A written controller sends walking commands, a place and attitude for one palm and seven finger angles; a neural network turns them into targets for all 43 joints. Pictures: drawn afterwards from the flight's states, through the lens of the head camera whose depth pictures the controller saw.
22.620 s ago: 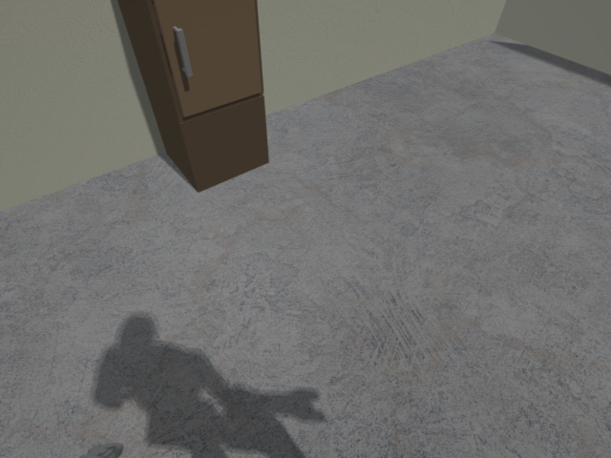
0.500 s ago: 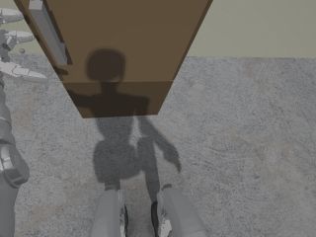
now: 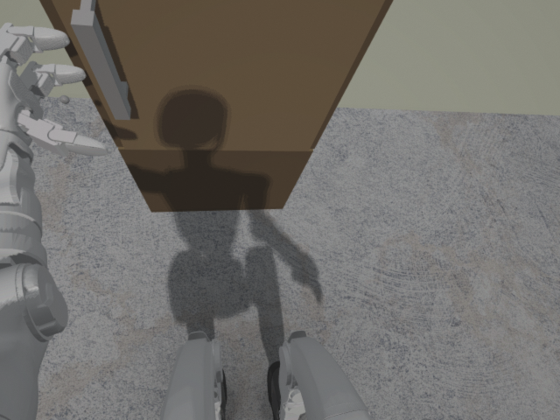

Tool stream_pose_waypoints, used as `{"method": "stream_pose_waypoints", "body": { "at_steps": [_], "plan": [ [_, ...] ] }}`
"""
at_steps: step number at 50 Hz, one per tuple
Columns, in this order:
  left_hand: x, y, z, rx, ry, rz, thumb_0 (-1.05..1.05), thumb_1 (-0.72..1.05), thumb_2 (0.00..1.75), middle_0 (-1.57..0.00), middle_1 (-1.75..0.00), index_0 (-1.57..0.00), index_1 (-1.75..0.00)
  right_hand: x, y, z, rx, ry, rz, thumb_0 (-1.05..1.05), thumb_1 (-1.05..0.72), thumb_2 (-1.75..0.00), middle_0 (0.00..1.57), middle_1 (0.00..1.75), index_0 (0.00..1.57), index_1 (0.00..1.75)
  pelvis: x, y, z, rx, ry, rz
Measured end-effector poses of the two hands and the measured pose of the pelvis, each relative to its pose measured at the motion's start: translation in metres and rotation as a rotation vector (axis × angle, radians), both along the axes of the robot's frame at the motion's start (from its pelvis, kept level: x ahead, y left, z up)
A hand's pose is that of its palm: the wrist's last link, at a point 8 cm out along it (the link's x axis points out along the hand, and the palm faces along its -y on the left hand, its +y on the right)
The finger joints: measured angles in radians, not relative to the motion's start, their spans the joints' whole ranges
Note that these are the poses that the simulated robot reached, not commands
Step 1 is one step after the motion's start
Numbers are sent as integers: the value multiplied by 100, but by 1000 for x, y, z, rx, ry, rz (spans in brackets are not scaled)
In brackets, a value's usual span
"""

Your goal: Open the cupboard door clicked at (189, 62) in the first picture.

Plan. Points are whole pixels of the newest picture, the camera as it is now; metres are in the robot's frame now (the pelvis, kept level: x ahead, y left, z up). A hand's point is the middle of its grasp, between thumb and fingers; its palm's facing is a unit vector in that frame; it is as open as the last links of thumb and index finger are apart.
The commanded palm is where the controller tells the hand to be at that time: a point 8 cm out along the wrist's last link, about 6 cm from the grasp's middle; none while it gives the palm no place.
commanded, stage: slide the fingers in behind the handle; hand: left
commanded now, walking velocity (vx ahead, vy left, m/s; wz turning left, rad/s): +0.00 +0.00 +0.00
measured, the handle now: (107, 62) +0.56 +0.20 +0.05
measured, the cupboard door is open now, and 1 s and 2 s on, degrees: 0 0 0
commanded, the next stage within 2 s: close the thumb around the handle in 1.32 s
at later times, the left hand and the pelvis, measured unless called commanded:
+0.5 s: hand (96, 103) +0.51 +0.21 +0.04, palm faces +0.03 -1.00 +0.01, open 14.0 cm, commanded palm +0.49 +0.23 +0.04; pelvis +0.00 +0.00 +0.00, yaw +0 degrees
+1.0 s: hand (129, 103) +0.51 +0.17 +0.04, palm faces +0.04 -1.00 -0.01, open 14.0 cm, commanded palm +0.49 +0.21 +0.04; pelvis +0.00 -0.01 +0.00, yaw +1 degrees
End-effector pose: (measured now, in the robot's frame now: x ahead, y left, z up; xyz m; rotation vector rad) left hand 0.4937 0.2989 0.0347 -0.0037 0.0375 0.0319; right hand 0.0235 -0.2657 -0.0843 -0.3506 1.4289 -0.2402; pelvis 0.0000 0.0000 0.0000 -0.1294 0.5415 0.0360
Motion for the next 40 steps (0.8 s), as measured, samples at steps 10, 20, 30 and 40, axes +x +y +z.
{"method": "stream_pose_waypoints", "body": {
  "at_steps": [10, 20, 30, 40],
  "plan": [
    [-6, -9, 0, -4, 7, 7, -2, -50, 30, -30, -120, -30, -120, -2, 6, -1, 31, -5, -13, 0, -90, -90, 20, 30, 20, 30, 0, 0, 3, 8, -13, -6],
    [-6, -26, 6, -1, -10, -10, -2, -50, 30, -30, -120, -30, -120, -7, 6, -3, 40, 2, -20, 0, -90, -90, 20, 30, 20, 30, -1, -1, 4, 12, -20, 0],
    [-4, -44, 3, 1, -9, 6, -2, -50, 30, -30, -120, -30, -120, -9, 2, -4, 44, -15, -26, 0, -90, -90, 20, 30, 20, 30, -3, -4, 3, 20, -24, -7],
    [-8, -61, 7, 5, -7, 0, -2, -50, 30, -30, -120, -30, -120, -12, 1, -6, 69, -5, -37, 1, -90, -90, 20, 30, 20, 30, -2, -8, 5, 31, -32, -8]
  ]
}}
